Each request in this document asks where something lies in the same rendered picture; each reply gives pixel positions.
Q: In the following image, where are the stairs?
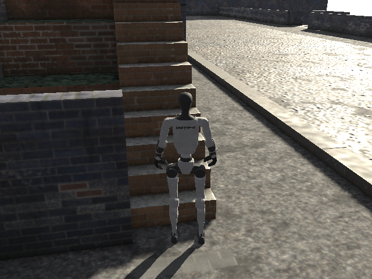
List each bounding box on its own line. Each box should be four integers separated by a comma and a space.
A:
113, 0, 216, 229

